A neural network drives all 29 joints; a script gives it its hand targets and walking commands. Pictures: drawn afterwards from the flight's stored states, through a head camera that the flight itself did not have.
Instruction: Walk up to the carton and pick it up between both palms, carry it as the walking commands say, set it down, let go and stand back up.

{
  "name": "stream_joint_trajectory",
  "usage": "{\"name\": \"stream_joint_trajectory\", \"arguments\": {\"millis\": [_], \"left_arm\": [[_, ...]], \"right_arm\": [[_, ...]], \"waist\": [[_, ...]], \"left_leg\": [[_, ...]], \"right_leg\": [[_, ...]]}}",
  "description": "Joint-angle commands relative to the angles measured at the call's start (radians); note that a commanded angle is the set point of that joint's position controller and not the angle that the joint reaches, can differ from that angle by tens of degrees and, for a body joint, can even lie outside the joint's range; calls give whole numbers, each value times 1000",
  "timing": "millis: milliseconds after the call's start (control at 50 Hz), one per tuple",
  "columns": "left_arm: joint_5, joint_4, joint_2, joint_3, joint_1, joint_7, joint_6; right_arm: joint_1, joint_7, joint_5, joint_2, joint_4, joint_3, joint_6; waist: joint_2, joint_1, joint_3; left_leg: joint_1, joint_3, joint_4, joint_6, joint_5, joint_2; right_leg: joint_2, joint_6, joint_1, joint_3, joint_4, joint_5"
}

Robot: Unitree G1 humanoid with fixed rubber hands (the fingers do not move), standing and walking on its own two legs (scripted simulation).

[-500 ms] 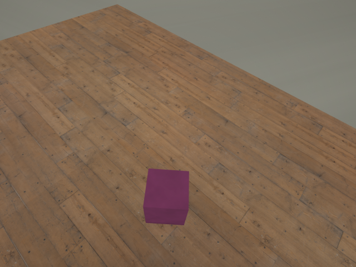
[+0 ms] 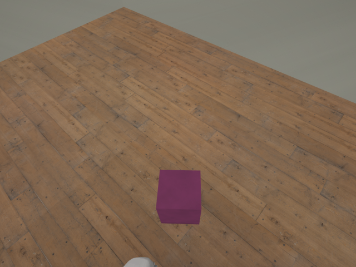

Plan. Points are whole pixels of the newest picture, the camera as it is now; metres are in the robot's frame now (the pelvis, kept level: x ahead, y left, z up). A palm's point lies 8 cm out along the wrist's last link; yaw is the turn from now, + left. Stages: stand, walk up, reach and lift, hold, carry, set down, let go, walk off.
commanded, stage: walk up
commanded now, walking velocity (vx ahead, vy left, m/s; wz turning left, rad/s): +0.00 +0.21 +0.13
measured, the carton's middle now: (180, 197) +0.51 +0.02 -0.65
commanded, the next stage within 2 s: none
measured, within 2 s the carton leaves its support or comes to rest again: neither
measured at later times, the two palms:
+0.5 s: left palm out of the picture +0.06 +0.32 -0.14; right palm out of the picture +0.04 -0.17 -0.14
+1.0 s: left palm out of the picture +0.03 +0.29 -0.14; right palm out of the picture +0.04 -0.17 -0.15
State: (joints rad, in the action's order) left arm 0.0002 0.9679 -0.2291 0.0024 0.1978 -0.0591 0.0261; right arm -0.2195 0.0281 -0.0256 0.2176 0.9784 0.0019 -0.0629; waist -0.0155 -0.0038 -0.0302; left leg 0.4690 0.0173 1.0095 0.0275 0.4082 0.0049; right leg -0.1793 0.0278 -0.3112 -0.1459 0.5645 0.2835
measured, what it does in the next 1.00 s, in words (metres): steps on the spot: left foot, then right foot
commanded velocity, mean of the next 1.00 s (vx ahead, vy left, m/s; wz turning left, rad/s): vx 0.07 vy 0.10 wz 0.00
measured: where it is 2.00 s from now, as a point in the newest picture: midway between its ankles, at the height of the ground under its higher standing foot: outside the picture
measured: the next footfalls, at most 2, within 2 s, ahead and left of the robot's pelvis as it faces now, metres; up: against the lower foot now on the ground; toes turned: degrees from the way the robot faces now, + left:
left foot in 0.18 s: +0.05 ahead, +0.17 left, +0.00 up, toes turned +4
right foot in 0.54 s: +0.05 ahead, -0.07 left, +0.00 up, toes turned -7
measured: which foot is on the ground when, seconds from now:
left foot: up 0.00-0.16, down 0.18-1.00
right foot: down 0.00-0.18, up 0.20-0.52, down 0.54-1.00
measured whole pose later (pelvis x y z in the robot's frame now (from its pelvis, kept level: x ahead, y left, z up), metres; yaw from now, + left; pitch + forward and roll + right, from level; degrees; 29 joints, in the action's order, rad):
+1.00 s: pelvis -0.01 +0.06 +0.00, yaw +1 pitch +2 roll +0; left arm 0.00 1.09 -0.15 0.00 0.19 -0.03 0.02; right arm -0.25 -0.02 -0.02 0.20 0.98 0.00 0.00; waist -0.04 0.00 0.03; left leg 0.32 0.05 0.54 0.01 0.26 0.00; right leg -0.09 0.02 -0.32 -0.12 0.55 0.26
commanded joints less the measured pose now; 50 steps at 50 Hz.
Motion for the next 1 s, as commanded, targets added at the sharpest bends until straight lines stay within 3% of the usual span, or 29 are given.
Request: {"name": "stream_joint_trajectory", "arguments": {"millis": [0, 60, 100, 120, 140, 160, 180, 200, 240, 260, 280, 300, 320, 340, 360, 380, 440, 460, 480, 500, 520, 540, 580, 600, 640, 660, 740, 820, 980], "left_arm": [[25, -21, -218, -91, 103, -5, -18], [19, -20, -229, -103, 60, 7, -9], [12, -23, -214, -92, 28, 16, 1], [10, -23, -139, -65, 55, 23, 11], [23, -63, -80, -45, 15, 19, 28], [27, -70, -93, -50, -47, 26, 44], [24, -61, -94, -46, -36, 31, 45], [22, -65, -103, -50, -64, 34, 41], [22, -26, -106, -57, -36, 36, 26], [22, -9, -106, -55, 3, 37, 20], [18, -13, -79, -51, 6, 38, 13], [9, 1, -82, -41, 17, 33, 15], [-7, -53, -66, -47, -24, 46, 5], [-2, -61, -87, -52, -42, 58, -2], [-5, -67, -93, -51, -78, 52, -2], [-6, -86, -76, -48, -90, 59, -8], [-28, -59, -41, -28, -32, 46, -18], [-30, -42, -31, -22, 37, 46, -31], [-19, -14, -38, -21, 98, 45, -42], [-14, 7, -62, -19, 95, 35, -36], [9, 22, -113, -26, 97, 27, -44], [4, 30, -134, -32, 91, 27, -44], [11, 45, -115, -39, 101, 28, -33], [8, 34, -88, -36, 61, 31, -25], [10, 24, -51, -29, 29, 27, -21], [11, 27, -59, -34, 41, 26, -23], [14, 54, -60, -39, 63, 29, -23], [12, 55, -52, -45, 38, 28, -24], [22, 53, -34, -43, 32, 33, -4]], "right_arm": [[80, 9, 9, 74, -113, -38, -4], [54, -1, 13, 64, -87, -18, 10], [-113, -9, 16, 88, -27, -23, 32], [-238, -15, -1, 166, 20, -46, 50], [-237, -26, -13, 265, 25, -74, 49], [-217, -26, -13, 248, 30, -76, 42], [-135, -31, -9, 205, 7, -65, 35], [-95, -35, -16, 180, -2, -56, 38], [-63, -47, -14, 141, -13, -39, 56], [-100, -47, -11, 146, -4, -43, 65], [-127, -58, -3, 149, 4, -41, 76], [-148, -60, 11, 146, 6, -40, 94], [-163, -57, 7, 153, 7, -51, 92], [-203, -52, -8, 172, 15, -57, 94], [-196, -55, -6, 188, 10, -65, 92], [-200, -56, -12, 156, 24, -60, 85], [-87, -62, 0, 152, -2, -58, 75], [-90, -58, 6, 143, 2, -60, 70], [-94, -54, 8, 135, -4, -61, 69], [-80, -56, 21, 96, -22, -46, 77], [-93, -57, 27, 69, 2, -35, 84], [-83, -54, 24, 65, -6, -33, 84], [-92, -49, 13, 75, -1, -36, 75], [-86, -47, 15, 58, -3, -24, 73], [-97, -46, 14, 64, 6, -27, 74], [-103, -47, 10, 82, 17, -37, 67], [-102, -52, 9, 68, 20, -37, 74], [-124, -57, 12, 67, 25, -38, 77], [-129, -52, 2, 46, 19, -34, 73]], "waist": [[229, 54, 56], [275, 28, 76], [178, -50, 160], [-138, -97, 209], [-366, -92, 139], [-294, -89, 71], [-247, -59, -12], [-307, -72, -59], [-207, -35, -53], [-152, -33, 29], [-159, -28, 73], [-80, -30, 91], [-133, -31, 138], [-194, -61, 151], [-183, -74, 93], [-210, -69, 110], [-159, -4, 111], [-162, 19, 171], [-160, 36, 226], [-56, 22, 213], [14, 10, 222], [75, 6, 208], [116, 13, 189], [148, 3, 156], [121, 1, 133], [65, 8, 125], [40, 7, 116], [71, -2, 120], [66, -2, 29]], "left_leg": [[114, -16, -131, -82, 15, 64], [-49, 22, -397, -72, -11, 38], [-326, 49, -638, -53, -220, 34], [-473, -157, -744, -47, -299, 209], [-420, -388, -797, -8, -264, 320], [-302, -386, -840, 22, 55, 310], [-174, -338, -872, 18, 204, 297], [-135, -359, -907, 48, 294, 255], [-179, -238, -824, 85, -138, 204], [-290, -240, -784, 71, -256, 212], [-360, -250, -743, 94, -542, 243], [-423, -295, -707, 90, -740, 308], [-499, -280, -712, 106, -609, 262], [-531, -316, -741, 115, -295, 259], [-524, -363, -751, 119, -318, 299], [-509, -340, -762, 130, -239, 255], [-478, -225, -628, 141, -758, 224], [-484, -188, -601, 115, -714, 206], [-413, -125, -583, 101, -514, 168], [-382, -111, -557, 66, -630, 160], [-272, -48, -504, 21, -538, 83], [-224, -30, -507, 0, -461, 63], [-279, -19, -538, 2, -374, 60], [-301, -47, -567, 7, -424, 87], [-322, -63, -570, 5, -458, 102], [-309, -52, -565, 0, -442, 88], [-276, -47, -581, -10, -406, 84], [-245, -65, -584, -9, -399, 93], [-155, -90, -645, -7, -139, 79]], "right_leg": [[-271, -139, 229, 134, -201, -555], [-215, -105, 188, 130, -160, -458], [-148, -45, 97, 87, 25, -262], [-28, -20, -60, 21, 212, 157], [98, -3, -259, 45, 352, 351], [64, -28, -273, 100, 414, 333], [38, -20, -245, 119, 427, 226], [63, -12, -253, 89, 461, 160], [74, -2, -205, 100, 478, 132], [86, -5, -215, 92, 459, 136], [94, -1, -197, 96, 453, 159], [87, 1, -175, 127, 402, 145], [103, 18, -184, 108, 351, 152], [114, 1, -230, 103, 360, 150], [113, 11, -251, 125, 302, 150], [116, 10, -228, 119, 255, 175], [151, 21, -49, 90, -35, 136], [151, 21, 49, 63, -155, 31], [127, -3, 172, 27, -184, -51], [63, -16, 241, 94, -215, -216], [-57, -35, 318, 185, -164, -536], [-78, -56, 336, 180, -115, -679], [-89, -81, 209, 188, -101, -534], [-38, -54, 173, 144, -116, -412], [-10, -35, 117, 137, -170, -277], [-27, -36, 110, 145, -174, -247], [-39, -43, 112, 153, -170, -205], [-30, -39, 123, 130, -160, -154], [-11, -30, 56, 146, -192, 82]]}}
